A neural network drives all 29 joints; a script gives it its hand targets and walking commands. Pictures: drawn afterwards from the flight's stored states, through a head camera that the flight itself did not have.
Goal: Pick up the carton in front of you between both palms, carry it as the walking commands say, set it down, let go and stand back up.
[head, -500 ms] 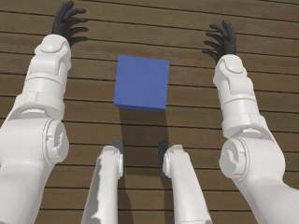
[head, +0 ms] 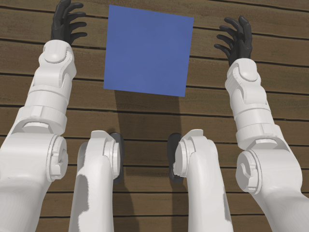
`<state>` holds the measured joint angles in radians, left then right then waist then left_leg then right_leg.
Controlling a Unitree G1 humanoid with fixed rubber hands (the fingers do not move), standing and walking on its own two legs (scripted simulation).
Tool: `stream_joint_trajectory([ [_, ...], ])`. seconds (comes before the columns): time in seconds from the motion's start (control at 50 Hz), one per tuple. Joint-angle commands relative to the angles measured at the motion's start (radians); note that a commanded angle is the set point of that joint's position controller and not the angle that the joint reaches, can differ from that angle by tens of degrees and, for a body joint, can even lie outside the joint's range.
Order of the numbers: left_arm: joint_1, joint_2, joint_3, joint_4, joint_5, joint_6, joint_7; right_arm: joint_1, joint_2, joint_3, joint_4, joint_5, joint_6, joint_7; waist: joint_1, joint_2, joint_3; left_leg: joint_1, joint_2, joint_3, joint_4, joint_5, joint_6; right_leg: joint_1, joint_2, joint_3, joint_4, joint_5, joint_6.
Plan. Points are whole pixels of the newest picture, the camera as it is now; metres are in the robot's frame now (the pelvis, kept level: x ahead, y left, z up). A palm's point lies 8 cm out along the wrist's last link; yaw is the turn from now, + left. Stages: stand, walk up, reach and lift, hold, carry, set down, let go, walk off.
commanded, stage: reach and lift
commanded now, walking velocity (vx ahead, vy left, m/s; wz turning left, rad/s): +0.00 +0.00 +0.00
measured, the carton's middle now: (145, 61) +0.49 +0.01 -0.35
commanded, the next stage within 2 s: none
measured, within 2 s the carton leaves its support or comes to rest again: leaves its support in 1.22 s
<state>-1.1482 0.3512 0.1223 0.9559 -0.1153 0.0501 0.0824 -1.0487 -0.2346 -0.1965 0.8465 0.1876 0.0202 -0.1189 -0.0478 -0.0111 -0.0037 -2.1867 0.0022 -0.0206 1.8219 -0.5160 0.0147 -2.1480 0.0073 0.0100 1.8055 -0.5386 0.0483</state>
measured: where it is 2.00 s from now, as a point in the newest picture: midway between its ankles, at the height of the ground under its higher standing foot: (147, 166)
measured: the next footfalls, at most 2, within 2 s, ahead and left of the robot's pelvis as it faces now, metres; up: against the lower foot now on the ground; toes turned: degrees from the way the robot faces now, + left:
none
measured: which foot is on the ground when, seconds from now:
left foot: down 0.00-1.00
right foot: down 0.00-1.00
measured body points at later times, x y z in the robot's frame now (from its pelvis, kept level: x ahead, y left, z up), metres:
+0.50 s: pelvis -0.03 -0.01 -0.11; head +0.34 +0.02 +0.13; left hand +0.52 +0.19 -0.31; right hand +0.52 -0.19 -0.28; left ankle +0.09 +0.11 -0.44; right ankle +0.09 -0.13 -0.44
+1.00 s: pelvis -0.03 -0.01 -0.10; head +0.34 +0.02 +0.15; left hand +0.52 +0.17 -0.29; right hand +0.52 -0.14 -0.28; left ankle +0.09 +0.11 -0.44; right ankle +0.09 -0.13 -0.44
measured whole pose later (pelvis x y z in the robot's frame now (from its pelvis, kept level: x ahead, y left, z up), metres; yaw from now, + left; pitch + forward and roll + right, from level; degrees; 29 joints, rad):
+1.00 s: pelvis -0.03 -0.01 -0.10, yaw +0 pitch +39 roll -2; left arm -1.49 0.35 -0.01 1.25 -0.23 -0.01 0.12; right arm -1.44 -0.23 -0.09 1.17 0.26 -0.03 -0.19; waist -0.02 -0.02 0.33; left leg -2.31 0.01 -0.03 2.14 -0.51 0.00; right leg -2.28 0.03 0.01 2.13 -0.53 0.05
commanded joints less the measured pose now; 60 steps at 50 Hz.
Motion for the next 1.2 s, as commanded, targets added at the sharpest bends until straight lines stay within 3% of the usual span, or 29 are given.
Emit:
stream_joint_trajectory([
  [0.0, -0.353, 0.143, -0.036, -0.122, -0.030, 0.002, 0.017, -0.282, -0.200, -0.002, -0.082, 0.052, 0.005, -0.029, -0.008, 0.115, -1.191, 0.873, -0.033, -0.012, 0.007, 0.417, -0.026, 0.368, 0.058, -0.104, -0.006, 0.318, 0.021],
  [0.18, -0.525, 0.206, -0.051, 0.188, -0.054, -0.035, -0.016, -0.517, -0.132, 0.075, 0.176, 0.081, -0.002, -0.032, 0.069, 0.061, -0.802, 0.502, 0.004, 0.026, 0.099, 0.057, -0.018, 0.428, 0.015, -0.031, 0.089, 0.095, 0.021],
  [0.2, -0.540, 0.183, -0.059, 0.206, -0.102, -0.039, -0.017, -0.548, -0.155, 0.055, 0.140, 0.044, -0.010, -0.042, -0.024, 0.005, -0.759, 0.438, 0.011, 0.004, 0.102, 0.067, -0.020, 0.392, 0.007, -0.056, 0.097, 0.105, 0.018],
  [0.22, -0.576, 0.189, -0.054, 0.146, -0.092, -0.052, -0.021, -0.554, -0.151, 0.077, 0.143, 0.068, -0.020, -0.044, 0.059, 0.014, -0.820, 0.423, 0.020, 0.021, 0.131, 0.097, -0.029, 0.452, 0.018, -0.037, 0.115, 0.126, 0.018],
  [0.28, -0.647, 0.263, -0.090, 0.201, -0.126, -0.053, -0.011, -0.583, -0.202, 0.059, 0.208, 0.066, -0.019, -0.056, -0.017, 0.043, -0.851, 0.526, 0.018, 0.005, 0.161, 0.140, -0.030, 0.461, 0.009, -0.051, 0.146, 0.175, 0.007],
  [0.3, -0.613, 0.248, -0.087, 0.131, -0.099, -0.069, -0.008, -0.572, -0.190, 0.045, 0.182, 0.064, -0.023, -0.054, 0.049, 0.110, -0.903, 0.582, 0.008, 0.018, 0.171, 0.212, -0.032, 0.453, 0.025, -0.043, 0.173, 0.222, 0.006],
  [0.32, -0.656, 0.320, -0.100, 0.121, -0.141, -0.065, -0.004, -0.632, -0.208, 0.089, 0.116, 0.095, -0.036, -0.055, -0.023, 0.060, -1.032, 0.638, 0.026, 0.014, 0.216, 0.246, -0.034, 0.537, 0.028, -0.050, 0.190, 0.269, 0.004],
  [0.34, -0.626, 0.286, -0.115, 0.106, -0.143, -0.068, -0.002, -0.615, -0.187, 0.101, 0.109, 0.077, -0.036, -0.062, 0.033, 0.065, -1.016, 0.604, 0.011, 0.027, 0.223, 0.265, -0.037, 0.535, 0.022, -0.041, 0.191, 0.274, 0.002],
  [0.38, -0.621, 0.214, -0.192, 0.188, -0.212, -0.060, -0.004, -0.602, -0.159, 0.160, 0.129, 0.145, -0.037, -0.061, -0.011, 0.041, -1.054, 0.616, 0.014, 0.020, 0.235, 0.296, -0.038, 0.610, 0.019, -0.050, 0.217, 0.374, 0.011],
  [0.42, -0.586, 0.208, -0.181, 0.101, -0.160, -0.072, 0.004, -0.519, -0.142, 0.159, 0.170, 0.177, -0.026, -0.041, 0.048, 0.162, -1.012, 0.706, 0.003, 0.028, 0.228, 0.344, -0.033, 0.476, 0.032, -0.045, 0.223, 0.338, 0.000],
  [0.44, -0.551, 0.211, -0.170, 0.102, -0.154, -0.066, 0.012, -0.493, -0.157, 0.140, 0.217, 0.156, -0.025, -0.041, 0.032, 0.154, -0.975, 0.686, -0.002, 0.031, 0.222, 0.298, -0.042, 0.469, 0.036, -0.049, 0.216, 0.276, 0.005],
  [0.46, -0.566, 0.229, -0.126, 0.126, -0.133, -0.069, 0.015, -0.539, -0.118, 0.145, 0.162, 0.164, -0.017, -0.036, 0.096, 0.128, -0.920, 0.644, 0.006, 0.009, 0.230, 0.337, -0.025, 0.386, 0.039, -0.039, 0.221, 0.286, 0.009],
  [0.48, -0.575, 0.222, -0.141, 0.136, -0.146, -0.064, 0.027, -0.511, -0.114, 0.148, 0.173, 0.152, -0.026, -0.034, 0.007, 0.087, -0.934, 0.686, 0.013, -0.001, 0.223, 0.347, -0.032, 0.401, 0.033, -0.061, 0.225, 0.285, 0.015],
  [0.52, -0.510, 0.149, -0.128, 0.134, -0.136, -0.058, 0.021, -0.470, -0.169, 0.110, 0.186, 0.103, -0.045, -0.033, -0.003, 0.091, -0.898, 0.624, -0.011, 0.022, 0.223, 0.275, -0.039, 0.402, 0.053, -0.069, 0.198, 0.228, 0.004],
  [0.6, -0.458, 0.110, -0.110, 0.149, -0.113, -0.067, 0.024, -0.454, -0.156, 0.096, 0.174, 0.092, -0.057, -0.024, 0.039, 0.111, -0.823, 0.568, -0.014, 0.016, 0.198, 0.277, -0.042, 0.343, 0.040, -0.056, 0.195, 0.249, 0.003],
  [0.64, -0.477, 0.143, -0.069, 0.197, -0.098, -0.061, 0.016, -0.496, -0.096, 0.135, 0.196, 0.097, -0.044, -0.023, 0.074, 0.001, -0.768, 0.540, -0.015, 0.001, 0.172, 0.264, -0.020, 0.332, 0.046, -0.065, 0.189, 0.225, 0.022],
  [0.66, -0.490, 0.087, -0.117, 0.160, -0.121, -0.064, 0.015, -0.472, -0.131, 0.079, 0.211, 0.080, -0.055, -0.026, -0.020, 0.067, -0.757, 0.525, -0.011, 0.010, 0.168, 0.215, -0.040, 0.303, 0.040, -0.083, 0.183, 0.200, 0.012],
  [0.72, -0.488, 0.070, -0.117, 0.161, -0.112, -0.084, 0.015, -0.500, -0.100, 0.124, 0.200, 0.100, -0.057, -0.021, 0.053, 0.071, -0.797, 0.524, -0.013, 0.015, 0.201, 0.262, -0.033, 0.328, 0.045, -0.043, 0.183, 0.230, 0.004],
  [0.76, -0.507, 0.077, -0.158, 0.154, -0.118, -0.077, 0.024, -0.505, -0.126, 0.100, 0.207, 0.089, -0.070, -0.038, -0.037, 0.073, -0.776, 0.490, -0.006, 0.005, 0.164, 0.176, -0.035, 0.359, 0.034, -0.060, 0.167, 0.214, 0.001],
  [0.86, -0.628, 0.013, -0.147, 0.215, -0.125, -0.082, 0.016, -0.593, 0.069, 0.187, 0.206, 0.078, -0.058, -0.035, 0.036, 0.009, -0.715, 0.377, -0.026, 0.028, 0.152, 0.116, -0.013, 0.404, 0.055, -0.048, 0.148, 0.169, 0.012],
  [0.88, -0.635, -0.098, -0.157, 0.167, -0.108, -0.095, 0.001, -0.649, 0.153, 0.184, 0.196, 0.098, -0.056, -0.014, 0.105, 0.027, -0.767, 0.433, -0.049, 0.046, 0.160, 0.172, -0.004, 0.401, 0.068, -0.036, 0.149, 0.188, 0.005],
  [0.9, -0.632, -0.164, -0.180, 0.225, -0.109, -0.073, -0.007, -0.627, 0.164, 0.162, 0.255, 0.049, -0.061, -0.011, -0.029, 0.041, -0.758, 0.460, -0.035, 0.005, 0.165, 0.163, -0.019, 0.377, 0.063, -0.055, 0.162, 0.190, 0.006],
  [0.92, -0.678, -0.267, -0.197, 0.134, -0.077, -0.078, -0.027, -0.683, 0.267, 0.173, 0.211, 0.070, -0.058, 0.006, 0.063, 0.113, -0.812, 0.524, -0.040, 0.020, 0.162, 0.202, -0.017, 0.368, 0.087, -0.041, 0.183, 0.216, -0.003],
  [0.94, -0.774, -0.437, -0.248, 0.178, -0.118, -0.067, -0.065, -0.727, 0.442, 0.213, 0.206, 0.030, -0.048, 0.043, -0.034, 0.050, -0.801, 0.528, -0.057, -0.008, 0.170, 0.210, -0.008, 0.335, 0.086, -0.069, 0.190, 0.208, -0.004],
  [1.02, -0.830, -0.800, -0.275, 0.100, -0.077, -0.034, -0.165, -0.802, 0.796, 0.209, 0.209, -0.049, 0.007, 0.154, -0.020, 0.024, -0.732, 0.449, -0.101, 0.044, 0.203, 0.176, -0.009, 0.315, 0.128, -0.076, 0.186, 0.156, -0.031],
  [1.06, -0.775, -0.900, -0.267, 0.109, -0.027, -0.003, -0.184, -0.883, 0.823, 0.225, 0.146, -0.020, 0.023, 0.190, 0.044, 0.135, -0.730, 0.495, -0.104, 0.055, 0.178, 0.210, -0.017, 0.316, 0.128, -0.083, 0.222, 0.185, -0.022],
  [1.08, -0.809, -0.893, -0.306, 0.018, -0.081, -0.014, -0.188, -0.858, 0.897, 0.262, 0.104, 0.001, 0.029, 0.197, 0.005, 0.057, -0.809, 0.517, -0.103, 0.051, 0.198, 0.231, -0.008, 0.333, 0.136, -0.099, 0.225, 0.191, -0.024],
  [1.14, -0.849, -1.015, -0.352, -0.082, -0.119, 0.016, -0.176, -0.962, 0.946, 0.322, -0.058, 0.069, 0.036, 0.211, 0.050, 0.059, -1.103, 0.714, -0.121, 0.065, 0.219, 0.419, -0.012, 0.454, 0.138, -0.121, 0.252, 0.346, -0.011],
  [1.18, -0.846, -1.095, -0.405, -0.242, -0.153, 0.021, -0.169, -0.841, 1.029, 0.357, -0.106, 0.063, 0.062, 0.204, -0.032, 0.069, -1.365, 0.869, -0.138, 0.062, 0.214, 0.511, -0.032, 0.522, 0.150, -0.142, 0.238, 0.422, -0.013],
])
